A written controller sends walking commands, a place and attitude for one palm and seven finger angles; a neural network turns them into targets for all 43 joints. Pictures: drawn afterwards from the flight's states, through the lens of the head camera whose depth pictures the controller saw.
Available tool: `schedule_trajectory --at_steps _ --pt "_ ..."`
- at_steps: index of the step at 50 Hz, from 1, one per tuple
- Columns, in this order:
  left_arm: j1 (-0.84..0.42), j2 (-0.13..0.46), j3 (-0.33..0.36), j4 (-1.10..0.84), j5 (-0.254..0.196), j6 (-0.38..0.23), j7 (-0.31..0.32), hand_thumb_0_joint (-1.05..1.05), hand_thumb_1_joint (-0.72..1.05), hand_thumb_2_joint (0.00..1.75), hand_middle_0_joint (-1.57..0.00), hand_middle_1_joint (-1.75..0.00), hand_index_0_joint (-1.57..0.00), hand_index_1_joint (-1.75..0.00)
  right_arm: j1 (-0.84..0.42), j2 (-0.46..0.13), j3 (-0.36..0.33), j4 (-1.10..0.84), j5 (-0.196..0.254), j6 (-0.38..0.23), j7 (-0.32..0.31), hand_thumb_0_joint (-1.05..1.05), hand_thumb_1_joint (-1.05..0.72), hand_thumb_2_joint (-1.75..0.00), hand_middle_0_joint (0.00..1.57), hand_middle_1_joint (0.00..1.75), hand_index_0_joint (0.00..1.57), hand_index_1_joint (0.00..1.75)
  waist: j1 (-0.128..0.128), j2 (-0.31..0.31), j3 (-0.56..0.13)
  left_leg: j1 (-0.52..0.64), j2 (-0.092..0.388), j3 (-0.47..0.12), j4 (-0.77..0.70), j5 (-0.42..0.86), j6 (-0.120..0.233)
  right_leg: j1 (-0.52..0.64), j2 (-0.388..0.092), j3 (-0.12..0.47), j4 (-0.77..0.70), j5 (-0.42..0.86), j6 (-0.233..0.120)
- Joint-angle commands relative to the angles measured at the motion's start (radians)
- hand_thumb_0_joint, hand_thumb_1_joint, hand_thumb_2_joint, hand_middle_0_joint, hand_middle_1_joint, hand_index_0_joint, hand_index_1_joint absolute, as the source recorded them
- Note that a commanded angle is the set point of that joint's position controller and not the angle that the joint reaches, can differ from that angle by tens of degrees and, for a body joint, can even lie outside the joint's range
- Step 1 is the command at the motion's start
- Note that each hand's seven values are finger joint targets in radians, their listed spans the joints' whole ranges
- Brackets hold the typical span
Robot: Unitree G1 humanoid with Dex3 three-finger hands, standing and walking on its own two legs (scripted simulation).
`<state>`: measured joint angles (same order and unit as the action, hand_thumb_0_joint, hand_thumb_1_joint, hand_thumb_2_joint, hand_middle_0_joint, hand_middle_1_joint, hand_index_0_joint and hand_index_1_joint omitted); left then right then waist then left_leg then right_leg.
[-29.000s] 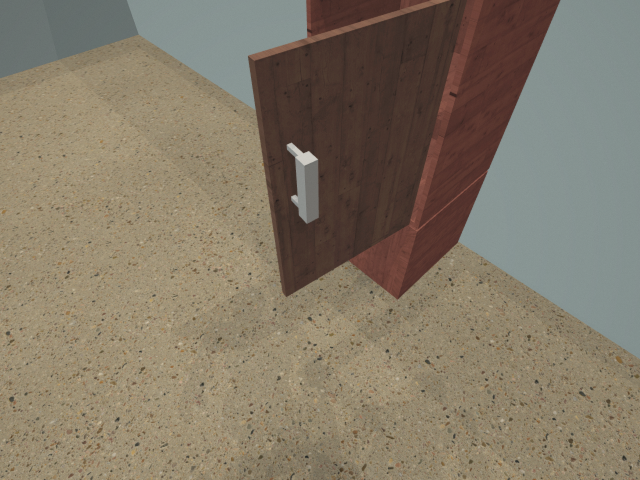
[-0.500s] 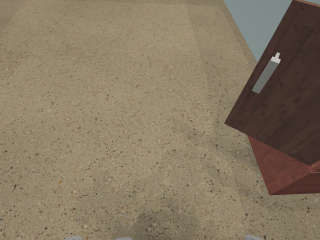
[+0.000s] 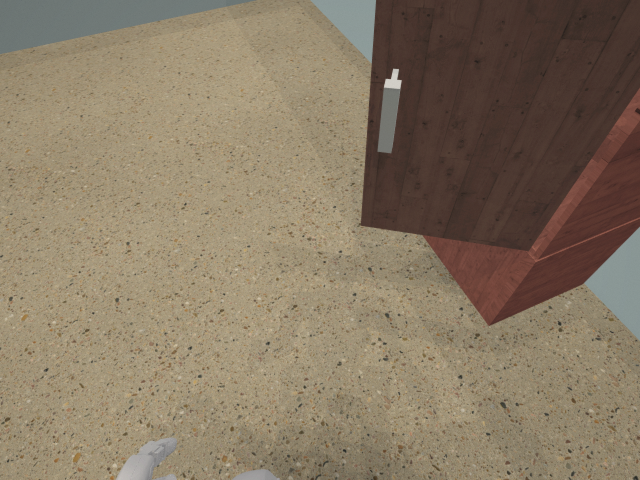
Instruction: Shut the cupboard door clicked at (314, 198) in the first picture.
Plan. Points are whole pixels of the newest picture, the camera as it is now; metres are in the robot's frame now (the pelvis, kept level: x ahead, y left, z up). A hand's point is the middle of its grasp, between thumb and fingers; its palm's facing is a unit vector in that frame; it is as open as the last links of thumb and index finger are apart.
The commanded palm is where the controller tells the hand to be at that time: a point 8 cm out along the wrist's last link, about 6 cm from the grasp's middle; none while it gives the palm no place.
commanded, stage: turn to face it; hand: left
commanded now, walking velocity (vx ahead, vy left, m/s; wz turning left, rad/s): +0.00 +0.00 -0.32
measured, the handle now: (390, 111) +0.70 -0.10 +0.04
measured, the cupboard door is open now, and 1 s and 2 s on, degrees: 55 55 55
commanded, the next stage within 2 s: take the last steps up to it in 0.28 s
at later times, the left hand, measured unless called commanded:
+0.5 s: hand out of the picture +0.13 +0.21 -0.16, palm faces -0.13 -0.98 -0.18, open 7.4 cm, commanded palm none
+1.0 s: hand (263, 445) +0.19 +0.10 -0.17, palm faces -0.23 -0.96 -0.14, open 7.4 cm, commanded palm none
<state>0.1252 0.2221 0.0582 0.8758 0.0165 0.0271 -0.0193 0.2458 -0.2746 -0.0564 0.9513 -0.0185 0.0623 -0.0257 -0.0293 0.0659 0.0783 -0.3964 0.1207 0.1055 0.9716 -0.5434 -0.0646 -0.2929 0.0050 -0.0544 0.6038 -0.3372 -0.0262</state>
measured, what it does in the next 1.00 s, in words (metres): walks ahead: left foot, then right foot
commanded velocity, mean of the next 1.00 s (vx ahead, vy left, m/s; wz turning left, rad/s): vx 0.16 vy -0.08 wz -0.19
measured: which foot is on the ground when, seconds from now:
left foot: up 0.00-0.28, down 0.30-0.72, up 0.74-1.00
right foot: down 0.00-0.32, up 0.34-0.70, down 0.72-1.00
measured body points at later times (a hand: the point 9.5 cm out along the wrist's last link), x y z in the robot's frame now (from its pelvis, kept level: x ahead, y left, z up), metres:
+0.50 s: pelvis +0.03 +0.03 +0.02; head +0.07 +0.04 +0.46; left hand +0.13 +0.26 -0.14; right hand +0.04 -0.22 -0.12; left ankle +0.04 +0.13 -0.73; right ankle -0.04 -0.10 -0.66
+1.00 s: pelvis +0.13 -0.06 +0.01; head +0.16 -0.05 +0.46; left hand +0.20 +0.16 -0.16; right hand +0.10 -0.32 -0.13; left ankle +0.21 +0.02 -0.70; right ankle +0.02 -0.13 -0.73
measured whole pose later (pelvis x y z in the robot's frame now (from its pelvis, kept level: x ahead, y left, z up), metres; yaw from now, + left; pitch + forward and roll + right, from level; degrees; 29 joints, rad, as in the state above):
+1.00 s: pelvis +0.13 -0.06 +0.01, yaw -14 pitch +1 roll -2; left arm 0.26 0.18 0.04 1.06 0.02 -0.01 -0.02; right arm 0.24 -0.21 -0.05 0.99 -0.03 0.00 0.00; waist -0.03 -0.01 0.03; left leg -0.48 0.10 0.12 0.76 -0.33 -0.04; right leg -0.07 0.05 -0.09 0.38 -0.33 -0.04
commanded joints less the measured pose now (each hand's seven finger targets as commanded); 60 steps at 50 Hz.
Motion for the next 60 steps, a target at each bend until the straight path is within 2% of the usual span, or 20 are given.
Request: schedule_trajectory --at_steps 1,10,13,15,16,22,30,33,34,35,36,37,42,50,51,52,53,54,57,60 --pt "0.048 0.180 0.040 -0.049 -0.001 -0.011 0.038 0.00 0.90 0.90 -0.20 -0.30 -0.20 -0.30 -0.033 -0.068 -0.010 -0.092 0.002 -0.030 0.002 0.00 -0.90 -0.90 0.20 0.30 0.20 0.30 0.025 -0.223 -0.152 -0.203 -0.003 -0.102 0.194 0.121 -0.025 0.219 -0.258 0.256 -0.235 0.590 -0.164" --pt "0.068 0.189 0.047 -0.019 0.014 -0.011 0.032 0.00 0.90 0.90 -0.20 -0.30 -0.20 -0.30 -0.034 -0.025 0.000 -0.088 0.007 -0.038 0.006 0.00 -0.90 -0.90 0.20 0.30 0.20 0.30 0.035 -0.194 -0.110 -0.028 -0.067 -0.058 -0.196 0.134 -0.010 0.127 -0.240 0.308 -0.248 0.435 -0.173" --pt "0.041 0.170 0.046 -0.012 0.001 -0.003 0.033 0.00 0.90 0.90 -0.20 -0.30 -0.20 -0.30 0.052 -0.027 0.004 -0.054 0.008 -0.052 -0.004 0.00 -0.90 -0.90 0.20 0.30 0.20 0.30 -0.010 -0.198 -0.116 0.193 -0.081 -0.056 -0.492 0.348 0.003 0.018 -0.183 0.298 -0.165 0.374 -0.100" --pt "0.093 0.075 0.027 -0.021 -0.010 0.006 0.024 0.00 0.90 0.90 -0.20 -0.30 -0.20 -0.30 0.089 -0.149 -0.013 -0.051 -0.007 -0.068 -0.008 0.00 -0.90 -0.90 0.20 0.30 0.20 0.30 0.002 0.176 -0.139 0.311 0.190 -0.346 -0.631 0.553 0.117 -0.133 0.012 0.136 0.062 -0.028 0.010" --pt "0.091 0.075 0.026 -0.034 -0.009 0.006 0.021 0.00 0.90 0.90 -0.20 -0.30 -0.20 -0.30 0.089 -0.179 -0.015 -0.066 -0.015 -0.064 -0.016 0.00 -0.90 -0.90 0.20 0.30 0.20 0.30 -0.002 0.198 -0.116 0.264 0.304 -0.435 -0.670 0.625 0.216 -0.164 0.032 0.078 0.230 -0.244 0.031" --pt "0.055 0.061 0.029 0.013 0.003 0.019 -0.001 0.00 0.90 0.90 -0.20 -0.30 -0.20 -0.30 0.063 -0.110 0.000 -0.049 -0.022 -0.076 -0.027 0.00 -0.90 -0.90 0.20 0.30 0.20 0.30 0.003 0.077 -0.130 0.322 0.214 -0.227 -0.660 0.661 0.203 -0.222 -0.018 0.072 0.447 -0.126 0.058" --pt "-0.049 0.049 0.021 -0.006 0.012 0.006 -0.041 0.00 0.90 0.90 -0.20 -0.30 -0.20 -0.30 0.119 -0.145 -0.035 0.018 -0.025 -0.083 -0.010 0.00 -0.90 -0.90 0.20 0.30 0.20 0.30 -0.042 0.104 -0.050 0.277 0.246 -0.187 -0.728 0.245 0.184 -0.142 -0.034 -0.006 0.101 -0.082 0.039" --pt "0.057 0.057 0.030 0.038 0.013 0.000 -0.044 0.00 0.90 0.90 -0.20 -0.30 -0.20 -0.30 0.074 -0.159 -0.037 0.027 -0.021 -0.081 -0.007 0.00 -0.90 -0.90 0.20 0.30 0.20 0.30 0.018 0.074 -0.074 0.165 0.212 -0.117 -0.637 0.205 0.141 0.084 0.009 -0.062 -0.098 0.053 0.026" --pt "0.118 0.083 0.039 0.063 0.013 -0.004 -0.040 0.00 0.90 0.90 -0.20 -0.30 -0.20 -0.30 0.062 -0.145 -0.036 0.028 -0.017 -0.081 -0.004 0.00 -0.90 -0.90 0.20 0.30 0.20 0.30 0.047 0.020 -0.079 0.075 0.167 -0.072 -0.563 0.161 0.112 0.210 0.008 -0.048 -0.176 0.081 0.013" --pt "0.196 0.146 0.052 0.086 0.017 -0.015 -0.028 0.00 0.90 0.90 -0.20 -0.30 -0.20 -0.30 0.046 -0.095 -0.025 0.017 -0.008 -0.082 0.005 0.00 -0.90 -0.90 0.20 0.30 0.20 0.30 0.092 -0.132 -0.094 -0.109 0.085 0.015 -0.397 0.074 0.072 0.394 -0.114 0.105 -0.298 -0.053 -0.039" --pt "0.277 0.239 0.069 0.113 0.020 -0.021 -0.011 0.00 0.90 0.90 -0.20 -0.30 -0.20 -0.30 -0.033 -0.020 -0.002 -0.034 0.000 -0.085 0.007 0.00 -0.90 -0.90 0.20 0.30 0.20 0.30 0.140 -0.378 -0.072 -0.306 -0.056 0.101 -0.123 -0.122 0.023 0.453 -0.326 0.433 -0.415 -0.161 -0.154" --pt "0.298 0.243 0.066 0.110 0.007 -0.021 0.002 0.00 0.90 0.90 -0.20 -0.30 -0.20 -0.30 -0.098 -0.054 -0.003 -0.061 -0.004 -0.080 0.005 0.00 -0.90 -0.90 0.20 0.30 0.20 0.30 0.160 -0.277 -0.045 -0.338 -0.038 -0.019 0.052 -0.095 0.037 0.352 -0.389 0.490 -0.452 -0.186 -0.229" --pt "0.110 0.106 0.022 0.086 0.009 -0.053 0.018 0.00 0.90 0.90 -0.20 -0.30 -0.20 -0.30 0.003 -0.014 -0.007 0.007 -0.015 -0.073 0.022 0.00 -0.90 -0.90 0.20 0.30 0.20 0.30 0.011 -0.160 -0.018 -0.209 0.007 -0.034 0.075 0.163 0.017 0.168 -0.241 0.168 -0.403 0.148 -0.191" --pt "0.122 0.121 0.022 0.137 0.002 -0.054 0.015 0.00 0.90 0.90 -0.20 -0.30 -0.20 -0.30 0.091 -0.010 0.000 0.022 -0.015 -0.096 0.016 0.00 -0.90 -0.90 0.20 0.30 0.20 0.30 -0.044 -0.127 -0.055 0.112 -0.053 0.042 -0.413 0.348 0.037 0.152 -0.172 0.097 -0.202 0.363 -0.145" --pt "0.132 0.098 0.019 0.130 -0.006 -0.052 0.014 0.00 0.90 0.90 -0.20 -0.30 -0.20 -0.30 0.186 -0.050 -0.007 0.053 -0.021 -0.106 0.009 0.00 -0.90 -0.90 0.20 0.30 0.20 0.30 -0.075 -0.032 -0.111 0.291 -0.031 -0.005 -0.487 0.435 0.052 0.071 -0.125 0.062 -0.039 0.364 -0.112" --pt "0.184 0.041 0.011 0.118 -0.010 -0.047 0.009 0.00 0.90 0.90 -0.20 -0.30 -0.20 -0.30 0.294 -0.148 -0.025 0.076 -0.037 -0.115 -0.003 0.00 -0.90 -0.90 0.20 0.30 0.20 0.30 -0.097 0.202 -0.190 0.482 0.209 -0.341 -0.566 0.521 0.150 -0.122 -0.013 -0.011 0.220 0.076 -0.042" --pt "0.174 0.047 0.001 0.091 -0.006 -0.048 0.004 0.00 0.90 0.90 -0.20 -0.30 -0.20 -0.30 0.346 -0.211 -0.031 0.079 -0.034 -0.105 -0.015 0.00 -0.90 -0.90 0.20 0.30 0.20 0.30 -0.106 0.253 -0.205 0.529 0.396 -0.581 -0.665 0.542 0.266 -0.263 0.045 0.002 0.477 -0.290 -0.023" --pt "0.131 0.064 0.008 0.094 0.009 -0.038 0.008 0.00 0.90 0.90 -0.20 -0.30 -0.20 -0.30 0.300 -0.199 -0.027 0.080 -0.026 -0.099 -0.025 0.00 -0.90 -0.90 0.20 0.30 0.20 0.30 -0.092 0.197 -0.174 0.441 0.394 -0.567 -0.699 0.480 0.248 -0.312 0.002 0.099 0.610 -0.240 -0.021" --pt "0.103 0.041 0.016 0.100 0.013 -0.030 -0.007 0.00 0.90 0.90 -0.20 -0.30 -0.20 -0.30 0.137 -0.090 -0.001 0.029 -0.023 -0.111 -0.024 0.00 -0.90 -0.90 0.20 0.30 0.20 0.30 -0.014 0.065 -0.032 0.233 0.288 -0.321 -0.729 0.470 0.208 -0.310 -0.075 0.097 0.619 -0.052 0.014" --pt "0.126 -0.006 0.008 0.109 0.004 -0.007 -0.001 0.00 0.90 0.90 -0.20 -0.30 -0.20 -0.30 0.078 -0.056 0.009 0.029 -0.017 -0.110 -0.025 0.00 -0.90 -0.90 0.20 0.30 0.20 0.30 0.023 0.062 -0.048 0.175 0.204 -0.111 -0.683 0.786 0.184 -0.174 -0.078 0.047 0.382 -0.008 0.041"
